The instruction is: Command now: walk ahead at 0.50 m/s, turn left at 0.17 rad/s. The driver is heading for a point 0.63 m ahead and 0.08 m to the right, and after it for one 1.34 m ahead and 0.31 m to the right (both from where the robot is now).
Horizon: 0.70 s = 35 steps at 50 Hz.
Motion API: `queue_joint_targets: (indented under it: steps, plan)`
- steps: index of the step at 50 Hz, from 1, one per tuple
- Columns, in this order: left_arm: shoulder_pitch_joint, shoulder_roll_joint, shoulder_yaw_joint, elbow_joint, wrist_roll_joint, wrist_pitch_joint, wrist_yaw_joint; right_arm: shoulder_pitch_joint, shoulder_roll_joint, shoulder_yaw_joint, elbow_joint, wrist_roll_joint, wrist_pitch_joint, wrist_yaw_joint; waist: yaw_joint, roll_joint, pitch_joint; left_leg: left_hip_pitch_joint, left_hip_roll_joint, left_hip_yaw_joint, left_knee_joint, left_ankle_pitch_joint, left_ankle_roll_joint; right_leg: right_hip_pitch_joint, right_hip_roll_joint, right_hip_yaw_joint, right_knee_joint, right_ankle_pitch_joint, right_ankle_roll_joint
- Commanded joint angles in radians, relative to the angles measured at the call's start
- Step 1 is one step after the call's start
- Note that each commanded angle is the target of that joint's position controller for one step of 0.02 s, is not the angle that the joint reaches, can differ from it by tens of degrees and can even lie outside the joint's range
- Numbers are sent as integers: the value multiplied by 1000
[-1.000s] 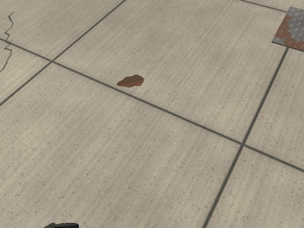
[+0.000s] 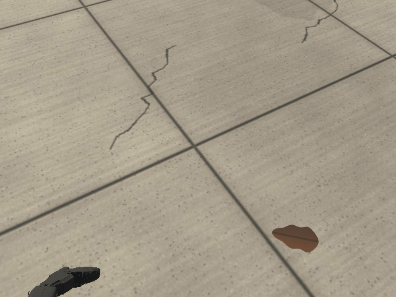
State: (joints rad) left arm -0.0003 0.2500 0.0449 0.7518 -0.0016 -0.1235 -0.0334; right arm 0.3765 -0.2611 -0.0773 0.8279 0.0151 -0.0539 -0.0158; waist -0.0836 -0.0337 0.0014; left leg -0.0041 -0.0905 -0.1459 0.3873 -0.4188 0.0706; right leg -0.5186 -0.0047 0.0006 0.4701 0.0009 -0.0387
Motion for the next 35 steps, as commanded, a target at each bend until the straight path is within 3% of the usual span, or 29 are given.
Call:
queue_joint_targets:
  steps: [1, 2, 3, 4, 5, 6, 7, 8, 11, 14, 17, 22, 24, 25, 26, 27, 28, 29, 30, 31, 32, 33, 35]
  plan:
    - [199, 187, 64, -16, 12, -25, 5, -36, -132, -23, -62, -7, -2, -2, 164, 126, -176, -80, 200, -82, 294, 839, 74, 391, -51, 43, 14, 21, -102]
    - [368, 259, 83, 8, 26, -21, 10, 38, -72, -4, -79, -13, -11, 0, 183, -45, -340, -388, 75, -6, 646, 510, 8, 775, -260, 358, 25, -3, -224]
    - [422, 236, 81, 48, 3, -9, 2, 118, -51, 9, -61, 8, -24, 4, 169, -285, -411, -638, -19, -2, 899, -140, -35, 932, -404, 724, -113, -181, -333]
    - [371, 163, 58, 36, -21, -2, 3, 47, -138, -8, -69, 20, -33, 8, 185, -155, -263, -761, 46, -49, 983, -121, -29, 844, -377, 693, -153, -357, -288]
    - [301, 129, 47, 20, -14, 9, 8, -58, -147, -8, -95, 23, -38, 12, 177, -64, -140, -781, 97, -9, 970, -30, -25, 699, -333, 543, -175, -357, -241]
    - [242, 119, 39, 15, -2, 14, 8, -116, -133, -7, -112, 9, -41, 12, 143, 1, -49, -760, 141, 30, 896, 41, -26, 546, -290, 446, -212, -273, -219]
    - [213, 97, 30, 10, 7, 11, 6, -127, -128, -13, -114, -7, -37, 9, 116, 4, -22, -716, 175, 36, 826, 87, -27, 462, -255, 385, -236, -184, -204]
    - [204, 95, 27, 12, 13, 9, 5, -104, -110, -12, -110, -7, -32, 10, 92, -18, -19, -668, 190, 43, 792, 107, -31, 409, -233, 342, -257, -122, -200]
    - [227, 124, 34, 35, 2, 2, 8, -102, -69, -2, -116, -9, -20, 7, 75, -40, -18, -656, 213, 74, 672, 150, -54, 361, -214, 243, -305, 19, -215]
    - [258, 157, 43, 51, -6, 11, 20, -203, -52, 9, -145, -15, -22, 8, 100, -24, -7, -670, 217, 96, 478, 314, -73, 364, -189, 157, -327, 88, -197]
    - [308, 170, 44, 71, -16, 20, 25, -302, -36, 19, -165, -8, -29, 17, 137, -25, 8, -614, 186, 124, 290, 464, -74, 370, -159, 91, -326, 79, -164]
    - [393, 182, 45, 114, -23, 42, 27, -432, -53, 20, -214, 5, -40, 43, 174, -38, 46, -626, 153, 133, 156, 437, -49, 501, -222, 117, -270, 63, -153]
    - [390, 198, 50, 121, -24, 53, 32, -422, -73, 14, -221, 4, -46, 52, 151, -52, 38, -587, 140, 138, 119, 364, -22, 552, -247, 127, -222, 133, -136]
    - [375, 209, 53, 120, -24, 58, 35, -377, -91, 6, -211, 2, -48, 53, 118, -62, 12, -508, 119, 155, 100, 337, -6, 559, -243, 117, -167, 248, -124]
    - [356, 208, 51, 117, -26, 62, 37, -271, -120, -11, -180, -2, -49, 49, 56, -55, -51, -350, 92, 182, 66, 350, 19, 541, -209, 80, -48, 394, -102]
    - [350, 180, 39, 106, -17, 62, 39, -105, -175, -35, -134, -10, -48, 40, -14, -30, -166, -88, 135, 141, 98, 389, 61, 430, -158, 39, 153, 377, -70]
    - [414, 92, 9, 73, -1, 47, 36, 41, -272, -57, -119, -34, -44, 30, -29, 149, -331, 325, 398, -213, 118, 377, 184, 61, -40, -19, 538, 19, -5]
    - [456, 63, -5, 87, -13, 28, 30, 76, -242, -50, -103, -16, -36, 32, -26, 315, -433, 440, 520, -546, -19, 236, 273, -160, 50, 69, 760, -576, 14]
    - [383, 166, 25, 78, -40, 18, 25, 35, -175, -29, -107, -11, -32, 30, -42, 209, -295, 338, 485, -456, -52, 141, 225, -261, -8, 132, 847, -552, 5]
    - [305, 174, 28, 53, -49, 16, 24, -30, -146, -18, -115, -12, -32, 26, -20, 161, -177, 192, 448, -308, -77, 156, 184, -275, -56, 104, 829, -462, -1]
    - [271, 161, 29, 47, -38, 22, 27, -97, -118, -8, -114, -18, -35, 29, 15, 107, -95, 47, 405, -211, -123, 197, 161, -239, -91, 90, 768, -386, 4]
    - [275, 155, 36, 52, -27, 37, 32, -144, -87, 0, -116, -22, -45, 32, 50, 121, -52, -48, 370, -136, -164, 238, 142, -191, -119, 97, 716, -332, 8]
    - [325, 111, 33, 67, -29, 67, 34, -178, -81, -2, -103, -27, -60, 36, 91, 141, -26, -158, 348, -42, -228, 301, 137, -111, -133, 101, 692, -274, 21]
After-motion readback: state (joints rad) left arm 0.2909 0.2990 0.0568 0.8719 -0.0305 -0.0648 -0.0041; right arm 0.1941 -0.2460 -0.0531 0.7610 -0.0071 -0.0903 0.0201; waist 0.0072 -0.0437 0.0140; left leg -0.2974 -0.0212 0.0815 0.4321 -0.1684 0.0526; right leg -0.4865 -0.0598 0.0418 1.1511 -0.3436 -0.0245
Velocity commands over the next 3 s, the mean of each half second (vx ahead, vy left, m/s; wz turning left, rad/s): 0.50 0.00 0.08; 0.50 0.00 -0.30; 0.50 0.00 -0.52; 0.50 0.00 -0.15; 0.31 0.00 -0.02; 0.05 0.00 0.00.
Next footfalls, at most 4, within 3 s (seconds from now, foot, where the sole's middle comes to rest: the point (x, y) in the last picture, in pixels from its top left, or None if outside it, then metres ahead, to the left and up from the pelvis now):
0.02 right None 0.18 -0.12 -0.77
0.54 left None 0.46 0.13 -0.77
1.08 right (221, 224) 0.73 -0.14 -0.77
1.56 left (190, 154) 1.06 -0.05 -0.77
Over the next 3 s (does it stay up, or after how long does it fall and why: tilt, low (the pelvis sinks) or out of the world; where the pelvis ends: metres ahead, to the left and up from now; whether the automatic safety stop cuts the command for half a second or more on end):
stays up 1.27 -0.32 0.00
